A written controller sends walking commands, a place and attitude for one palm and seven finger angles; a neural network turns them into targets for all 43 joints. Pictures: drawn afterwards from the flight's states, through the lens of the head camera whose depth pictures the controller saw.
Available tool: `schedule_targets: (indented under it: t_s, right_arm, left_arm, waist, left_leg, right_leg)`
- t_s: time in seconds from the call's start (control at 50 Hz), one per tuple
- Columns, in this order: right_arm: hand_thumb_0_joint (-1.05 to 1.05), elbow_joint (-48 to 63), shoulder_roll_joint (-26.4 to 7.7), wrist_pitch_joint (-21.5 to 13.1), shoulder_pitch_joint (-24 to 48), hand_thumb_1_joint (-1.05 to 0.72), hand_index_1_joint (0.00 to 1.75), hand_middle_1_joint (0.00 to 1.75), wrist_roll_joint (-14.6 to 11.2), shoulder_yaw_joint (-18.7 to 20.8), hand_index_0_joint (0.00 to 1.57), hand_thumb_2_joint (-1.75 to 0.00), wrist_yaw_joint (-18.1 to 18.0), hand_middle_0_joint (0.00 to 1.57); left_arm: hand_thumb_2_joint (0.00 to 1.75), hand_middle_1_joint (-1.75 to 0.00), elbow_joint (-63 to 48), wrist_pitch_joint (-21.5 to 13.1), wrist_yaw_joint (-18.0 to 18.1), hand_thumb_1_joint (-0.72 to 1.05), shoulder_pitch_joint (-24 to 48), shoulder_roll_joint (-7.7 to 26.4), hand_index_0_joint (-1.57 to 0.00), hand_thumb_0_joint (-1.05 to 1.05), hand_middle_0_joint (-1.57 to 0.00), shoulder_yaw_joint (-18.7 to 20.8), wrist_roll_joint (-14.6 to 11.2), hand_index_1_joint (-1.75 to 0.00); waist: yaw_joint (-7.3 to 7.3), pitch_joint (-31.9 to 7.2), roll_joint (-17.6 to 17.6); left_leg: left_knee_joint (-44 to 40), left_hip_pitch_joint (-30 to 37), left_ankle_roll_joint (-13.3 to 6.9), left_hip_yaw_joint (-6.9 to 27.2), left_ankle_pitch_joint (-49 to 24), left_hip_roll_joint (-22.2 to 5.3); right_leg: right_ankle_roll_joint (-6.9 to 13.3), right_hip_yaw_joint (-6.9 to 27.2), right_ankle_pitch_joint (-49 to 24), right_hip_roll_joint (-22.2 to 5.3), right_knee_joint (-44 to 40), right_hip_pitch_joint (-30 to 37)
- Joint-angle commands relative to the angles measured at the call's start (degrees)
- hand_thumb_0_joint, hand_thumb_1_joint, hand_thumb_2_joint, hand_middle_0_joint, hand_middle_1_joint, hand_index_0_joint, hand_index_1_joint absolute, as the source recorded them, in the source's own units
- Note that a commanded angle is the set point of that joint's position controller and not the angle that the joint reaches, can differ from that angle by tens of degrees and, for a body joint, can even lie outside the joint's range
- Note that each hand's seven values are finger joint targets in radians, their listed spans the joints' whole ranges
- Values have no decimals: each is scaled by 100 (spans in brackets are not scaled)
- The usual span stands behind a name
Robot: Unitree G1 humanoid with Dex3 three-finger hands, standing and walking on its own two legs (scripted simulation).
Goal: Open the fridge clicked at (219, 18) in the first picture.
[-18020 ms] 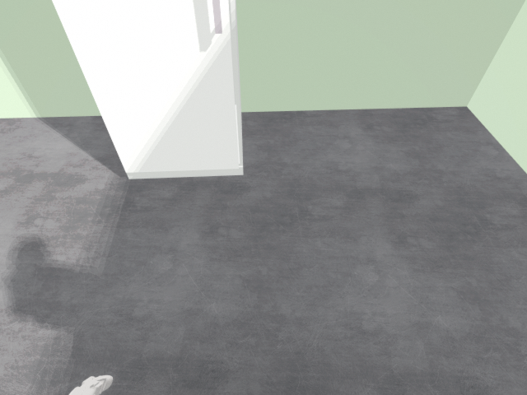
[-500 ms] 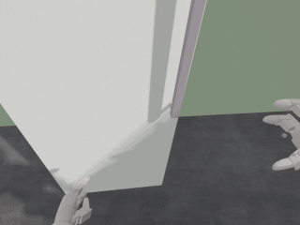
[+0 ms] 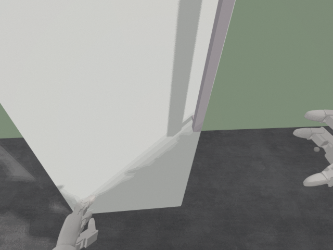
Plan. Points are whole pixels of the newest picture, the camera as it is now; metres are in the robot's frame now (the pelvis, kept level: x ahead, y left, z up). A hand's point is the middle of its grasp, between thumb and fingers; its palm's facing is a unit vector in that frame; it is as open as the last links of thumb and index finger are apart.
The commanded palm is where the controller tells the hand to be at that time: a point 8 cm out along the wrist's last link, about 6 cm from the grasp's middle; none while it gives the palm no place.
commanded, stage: raise the hand to about handle height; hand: right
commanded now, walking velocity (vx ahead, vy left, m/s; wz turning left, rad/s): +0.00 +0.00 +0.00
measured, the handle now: (208, 63) +0.49 -0.08 +0.24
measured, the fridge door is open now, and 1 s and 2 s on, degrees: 0 0 0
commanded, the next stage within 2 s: move the hooked fingers beside the handle in 0.02 s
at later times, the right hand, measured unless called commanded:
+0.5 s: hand (293, 136) +0.31 -0.25 +0.18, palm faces -0.02 +1.00 -0.07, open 14.0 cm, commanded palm +0.28 -0.29 +0.18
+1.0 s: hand (265, 120) +0.36 -0.21 +0.18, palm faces -0.05 +1.00 -0.05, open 14.0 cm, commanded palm +0.34 -0.25 +0.18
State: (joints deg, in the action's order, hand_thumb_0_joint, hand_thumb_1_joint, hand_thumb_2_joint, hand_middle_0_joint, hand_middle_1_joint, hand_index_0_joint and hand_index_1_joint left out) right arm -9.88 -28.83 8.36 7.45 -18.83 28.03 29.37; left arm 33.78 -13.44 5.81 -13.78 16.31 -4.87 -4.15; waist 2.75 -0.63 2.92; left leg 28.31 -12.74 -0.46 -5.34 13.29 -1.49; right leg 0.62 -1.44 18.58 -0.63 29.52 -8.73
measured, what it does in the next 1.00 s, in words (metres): stands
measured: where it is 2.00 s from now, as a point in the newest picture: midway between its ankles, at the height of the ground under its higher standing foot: outside the picture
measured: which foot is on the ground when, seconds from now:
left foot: down 0.00-1.00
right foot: down 0.00-1.00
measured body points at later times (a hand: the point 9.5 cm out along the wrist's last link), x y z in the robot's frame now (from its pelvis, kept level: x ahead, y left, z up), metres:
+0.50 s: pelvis +0.00 +0.00 +0.00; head -0.01 +0.01 +0.45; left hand +0.18 +0.23 -0.07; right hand +0.31 -0.31 +0.18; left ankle +0.02 +0.11 -0.74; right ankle -0.03 -0.11 -0.74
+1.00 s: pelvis +0.00 +0.00 +0.00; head +0.00 +0.02 +0.45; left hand +0.17 +0.24 -0.08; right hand +0.35 -0.26 +0.18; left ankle +0.02 +0.11 -0.74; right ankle -0.03 -0.11 -0.74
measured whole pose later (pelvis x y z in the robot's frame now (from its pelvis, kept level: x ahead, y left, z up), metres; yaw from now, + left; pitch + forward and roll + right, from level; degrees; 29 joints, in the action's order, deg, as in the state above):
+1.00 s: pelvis +0.00 +0.00 +0.00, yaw +1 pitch +0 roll +0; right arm -19.8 -22.6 7.9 21.7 -14.7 18.6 20.9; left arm 35.4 -10.5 6.2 -13.7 15.8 -4.2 -4.2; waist 0.6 -1.3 2.7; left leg 28.8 -14.7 -0.7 -4.7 13.5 -1.6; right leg 0.4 -2.0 17.9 -0.4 28.0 -9.6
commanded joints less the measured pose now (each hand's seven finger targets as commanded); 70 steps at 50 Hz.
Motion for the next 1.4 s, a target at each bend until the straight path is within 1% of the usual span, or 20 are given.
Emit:
schedule_targets:
  t_s: [0.0, 0.06, 0.1, 0.16, 0.22, 0.46, 0.5, 0.56, 0.62, 0.68, 0.72, 0.76, 0.9, 0.96, 1.02, 1.1, 1.16, 1.22, 1.28, 1.38]
  right_arm:
    - [0, 1127, -1699, -375, 1696, 50, 120, 120, -183, 550, 30, -30, 81, 30]
    - [0, 1100, -1736, -409, 1606, 50, 120, 120, -215, 591, 30, -30, 105, 30]
    - [0, 1308, -1728, -436, 1804, 50, 120, 120, -189, 547, 30, -30, 98, 30]
    - [0, 1182, -1416, -438, 1960, 50, 120, 120, -162, 201, 30, -30, 40, 30]
    - [0, 1070, -1335, -407, 2260, 50, 120, 120, -94, 80, 30, -30, -61, 30]
    - [0, 969, -1376, -386, 2277, 50, 120, 120, 83, 176, 30, -30, -401, 30]
    - [0, 1133, -1047, -389, 2601, 50, 120, 120, 82, -141, 30, -30, -406, 30]
    - [0, 952, -1042, -372, 2423, 50, 120, 120, 95, -121, 30, -30, -466, 30]
    - [0, 902, -809, -335, 2816, 50, 120, 120, 144, -393, 30, -30, -556, 30]
    - [0, 828, -881, -346, 3117, 50, 120, 120, 210, -394, 30, -30, -682, 30]
    - [0, 815, -894, -381, 3216, 50, 120, 120, 257, -383, 30, -30, -742, 30]
    - [0, 643, -1027, -423, 3359, 50, 120, 120, 285, -320, 30, -30, -796, 30]
    - [0, 282, -787, -427, 3359, 50, 120, 120, 306, -471, 30, -30, -826, 30]
    - [0, -38, -782, -362, 3537, 50, 120, 120, 344, -551, 30, -30, -884, 30]
    - [0, 225, -704, -438, 3961, 50, 120, 120, 372, -663, 30, -30, -959, 30]
    - [0, 111, -690, -546, 4234, 50, 120, 120, 397, -710, 30, -30, -1051, 30]
    - [0, -320, -824, -553, 4243, 50, 120, 120, 437, -611, 30, -30, -1108, 30]
    - [0, -600, -622, -586, 4723, 50, 120, 120, 489, -891, 30, -30, -1121, 30]
    - [0, -590, -560, -692, 4951, 50, 120, 120, 499, -958, 30, -30, -1139, 30]
    - [0, -1080, -643, -799, 5079, 50, 120, 120, 530, -864, 30, -30, -1240, 30]
  left_arm:
    - [90, -30, -928, -340, 28, 90, 702, 673, -20, 0, -20, 284, -24, -30]
    - [90, -30, -911, -332, 11, 90, 688, 681, -20, 0, -20, 292, -21, -30]
    - [90, -30, -940, -337, 14, 90, 723, 653, -20, 0, -20, 284, -30, -30]
    - [90, -30, -867, -355, 29, 90, 682, 633, -20, 0, -20, 265, -29, -30]
    - [90, -30, -816, -362, 66, 90, 645, 647, -20, 0, -20, 280, -36, -30]
    - [90, -30, -854, -247, 15, 90, 678, 621, -20, 0, -20, 306, 0, -30]
    - [90, -30, -868, -241, 11, 90, 703, 578, -20, 0, -20, 300, -17, -30]
    - [90, -30, -832, -222, 18, 90, 631, 609, -20, 0, -20, 325, -10, -30]
    - [90, -30, -803, -200, 45, 90, 662, 594, -20, 0, -20, 315, -26, -30]
    - [90, -30, -772, -159, 77, 90, 649, 614, -20, 0, -20, 328, -25, -30]
    - [90, -30, -775, -141, 91, 90, 646, 591, -20, 0, -20, 332, -24, -30]
    - [90, -30, -711, -105, 95, 90, 604, 619, -20, 0, -20, 331, -12, -30]
    - [90, -30, -728, -39, 67, 90, 585, 596, -20, 0, -20, 353, -29, -30]
    - [90, -30, -670, 32, 66, 90, 518, 645, -20, 0, -20, 367, -42, -30]
    - [90, -30, -732, 48, 70, 90, 553, 606, -20, 0, -20, 363, -38, -30]
    - [90, -30, -672, 96, 79, 90, 502, 601, -20, 0, -20, 355, -30, -30]
    - [90, -30, -598, 142, 89, 90, 414, 650, -20, 0, -20, 380, -31, -30]
    - [90, -30, -548, 175, 102, 90, 363, 646, -20, 0, -20, 364, -44, -30]
    - [90, -30, -572, 189, 83, 90, 319, 641, -20, 0, -20, 383, -24, -30]
    - [90, -30, -485, 248, 49, 90, 180, 675, -20, 0, -20, 401, -17, -30]
  waist:
    - [-59, -913, 144]
    - [-36, -982, 14]
    - [-50, -1039, 326]
    - [-131, -844, 73]
    - [-172, -881, 188]
    - [-23, -1234, 63]
    - [-112, -1301, 334]
    - [-95, -1221, -68]
    - [-180, -1089, 96]
    - [-200, -1173, -48]
    - [-189, -1351, 138]
    - [-197, -1357, -152]
    - [-181, -1382, -13]
    - [-250, -1178, -391]
    - [-270, -1437, -16]
    - [-313, -1534, -38]
    - [-303, -1396, -345]
    - [-430, -1321, -159]
    - [-417, -1643, -112]
    - [-392, -1640, -277]
  left_leg:
    - [-366, 483, -85, 224, -881, 71]
    - [-343, 545, -84, 227, -1000, 76]
    - [-320, 510, -92, 192, -1040, 81]
    - [-369, 366, -86, 170, -973, 106]
    - [-353, 264, -82, 150, -821, 95]
    - [-232, 662, -122, 153, -1432, 43]
    - [-223, 562, -116, 161, -1467, 34]
    - [-229, 577, -106, 137, -1465, 54]
    - [-240, 370, -100, 137, -1271, 38]
    - [-277, 414, -96, 173, -1147, 23]
    - [-232, 480, -107, 190, -1247, 13]
    - [-253, 576, -105, 204, -1313, 19]
    - [-195, 627, -109, 234, -1612, -19]
    - [-254, 503, -94, 241, -1378, -2]
    - [-213, 568, -108, 271, -1469, -30]
    - [-217, 621, -101, 295, -1555, -27]
    - [-276, 601, -91, 329, -1382, -20]
    - [-286, 441, -107, 317, -1257, -28]
    - [-234, 560, -121, 337, -1435, -28]
    - [-209, 596, -129, 339, -1505, -25]
  right_leg:
    - [99, 269, -1291, 83, -490, -76]
    - [101, 256, -1416, 63, -447, -66]
    - [87, 266, -1439, 89, -480, 19]
    - [87, 290, -1392, 44, -501, 22]
    - [78, 319, -1239, 62, -546, 46]
    - [67, 252, -1878, 38, -517, 23]
    - [46, 231, -1872, 45, -514, 142]
    - [60, 228, -1879, 16, -509, 66]
    - [54, 243, -1661, 36, -548, 56]
    - [84, 229, -1532, 41, -563, 44]
    - [75, 213, -1635, 55, -534, 122]
    - [87, 208, -1659, 30, -527, 68]
    - [94, 130, -1799, 55, -492, 14]
    - [113, 142, -1559, 32, -502, -135]
    - [104, 124, -1638, 63, -499, 0]
    - [106, 111, -1671, 50, -507, 9]
    - [134, 100, -1503, 37, -513, -140]
    - [117, 123, -1378, 50, -545, -132]
    - [126, 116, -1557, 47, -505, -13]
    - [119, 119, -1598, 37, -510, -152]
